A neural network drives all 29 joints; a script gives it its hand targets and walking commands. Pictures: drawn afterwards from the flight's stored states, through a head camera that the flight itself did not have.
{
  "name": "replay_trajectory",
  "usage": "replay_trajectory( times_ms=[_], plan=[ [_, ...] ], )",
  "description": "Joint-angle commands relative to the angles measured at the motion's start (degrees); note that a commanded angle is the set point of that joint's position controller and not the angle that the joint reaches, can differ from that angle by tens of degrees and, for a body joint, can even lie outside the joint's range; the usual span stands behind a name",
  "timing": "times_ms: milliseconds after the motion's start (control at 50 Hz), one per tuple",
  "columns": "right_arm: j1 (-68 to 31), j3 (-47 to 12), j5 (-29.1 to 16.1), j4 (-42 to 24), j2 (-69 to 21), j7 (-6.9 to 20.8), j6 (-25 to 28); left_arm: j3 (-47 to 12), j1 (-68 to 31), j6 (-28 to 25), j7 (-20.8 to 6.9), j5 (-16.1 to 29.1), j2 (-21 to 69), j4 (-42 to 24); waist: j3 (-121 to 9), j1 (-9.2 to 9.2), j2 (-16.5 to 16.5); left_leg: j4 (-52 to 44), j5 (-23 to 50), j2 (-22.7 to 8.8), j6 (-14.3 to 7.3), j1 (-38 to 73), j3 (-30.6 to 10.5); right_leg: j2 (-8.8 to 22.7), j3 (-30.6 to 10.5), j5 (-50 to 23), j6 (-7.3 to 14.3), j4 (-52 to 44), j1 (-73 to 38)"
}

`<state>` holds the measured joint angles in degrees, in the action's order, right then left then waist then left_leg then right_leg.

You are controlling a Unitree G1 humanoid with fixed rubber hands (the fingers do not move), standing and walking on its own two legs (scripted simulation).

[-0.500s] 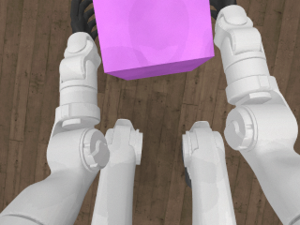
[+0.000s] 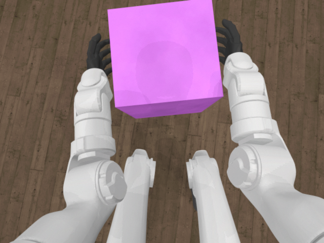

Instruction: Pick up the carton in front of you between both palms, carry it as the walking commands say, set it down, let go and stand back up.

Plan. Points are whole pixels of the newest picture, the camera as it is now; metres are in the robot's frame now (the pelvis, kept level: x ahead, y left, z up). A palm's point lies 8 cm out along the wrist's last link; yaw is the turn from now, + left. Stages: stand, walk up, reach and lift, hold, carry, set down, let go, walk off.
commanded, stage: reach and lift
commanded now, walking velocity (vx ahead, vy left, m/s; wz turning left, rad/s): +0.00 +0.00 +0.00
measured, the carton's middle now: (164, 72) +0.50 +0.02 -0.12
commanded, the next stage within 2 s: none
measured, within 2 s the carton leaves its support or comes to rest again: neither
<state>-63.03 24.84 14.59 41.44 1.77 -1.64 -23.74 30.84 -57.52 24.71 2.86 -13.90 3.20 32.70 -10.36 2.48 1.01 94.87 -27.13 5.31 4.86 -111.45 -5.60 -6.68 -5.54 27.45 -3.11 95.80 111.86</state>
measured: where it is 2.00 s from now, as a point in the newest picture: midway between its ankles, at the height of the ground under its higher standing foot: (168, 194)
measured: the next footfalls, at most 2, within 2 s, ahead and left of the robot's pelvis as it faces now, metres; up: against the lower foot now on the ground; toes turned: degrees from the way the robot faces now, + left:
none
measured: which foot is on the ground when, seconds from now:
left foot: down 0.00-1.00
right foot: down 0.00-1.00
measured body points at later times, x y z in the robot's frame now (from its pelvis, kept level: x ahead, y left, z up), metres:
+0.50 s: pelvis +0.05 +0.00 +0.14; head +0.19 +0.00 +0.57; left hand +0.45 +0.17 +0.10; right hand +0.46 -0.14 +0.10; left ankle +0.11 +0.14 -0.48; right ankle +0.10 -0.12 -0.48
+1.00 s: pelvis +0.10 +0.01 +0.25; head +0.10 +0.01 +0.70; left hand +0.41 +0.16 +0.25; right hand +0.41 -0.14 +0.25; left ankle +0.11 +0.14 -0.48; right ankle +0.10 -0.12 -0.48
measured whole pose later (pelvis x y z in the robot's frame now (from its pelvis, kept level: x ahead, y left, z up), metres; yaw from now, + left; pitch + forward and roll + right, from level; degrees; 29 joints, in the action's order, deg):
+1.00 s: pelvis +0.10 +0.01 +0.25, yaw +0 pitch +7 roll +0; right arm -15.8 16.2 13.8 24.4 -8.9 -1.6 -27.0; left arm 15.5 -15.4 27.7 1.2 -13.2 8.8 23.3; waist -7.5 0.4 0.1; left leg 31.0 -14.5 2.6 1.1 -23.0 -7.9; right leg -2.8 -8.2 14.7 -1.1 30.7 22.6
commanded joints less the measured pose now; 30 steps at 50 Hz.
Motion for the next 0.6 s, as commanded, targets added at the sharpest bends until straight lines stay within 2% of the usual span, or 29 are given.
replay_trajectory(
  times_ms=[0, 280, 460, 580],
  plan=[
    [-31.02, -28.97, -11.26, 2.39, -65.38, 15.35, 0.61, -34.92, -38.35, -0.6, -16.44, 11.69, 59.19, 3.52, -60.49, 1.19, 2.21, -11.58, 12.64, 4.3, -2.04, 36.82, 11.48, -3.75, 9.96, -11.22, 1.47, -12.97, -37.88],
    [-14.81, -30.06, -9.75, 1.99, -67.39, 13.58, 3.33, -35.44, -21.01, -3.16, -16.37, 9.43, 60.91, 6.52, -46.3, 0.32, 1.43, -26.09, 12.3, 4.09, -3.02, 48.38, 8.28, -3.05, 6.46, -12.33, 1.54, -27.77, -52.05],
    [-4.93, -32.43, -9.01, -0.9, -68.41, 13.32, 4.59, -37.58, -10.51, -4.5, -16.13, 8.08, 62.25, 5.04, -39.55, -0.12, 0.57, -36.6, 14.58, 3.1, -3.7, 60.76, 5.83, -2.03, 4.1, -14.93, 1.86, -38.47, -63.73],
    [2.59, -34.43, -8.62, -3.32, -68.08, 13.76, 4.62, -40.02, -2.74, -4.6, -15.77, 7.92, 62.65, 3.2, -34.3, -0.65, -0.04, -44.12, 18.78, 2.27, -3.94, 70.96, 4.01, -1.29, 2.91, -18.64, 2.11, -45.76, -71.69]
  ],
)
